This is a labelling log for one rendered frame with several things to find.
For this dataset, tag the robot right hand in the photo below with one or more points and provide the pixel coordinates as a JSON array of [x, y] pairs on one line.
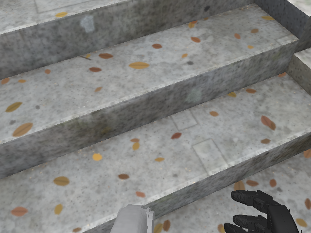
[[279, 218]]

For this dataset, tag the left robot thigh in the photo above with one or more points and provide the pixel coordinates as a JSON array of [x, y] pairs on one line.
[[134, 219]]

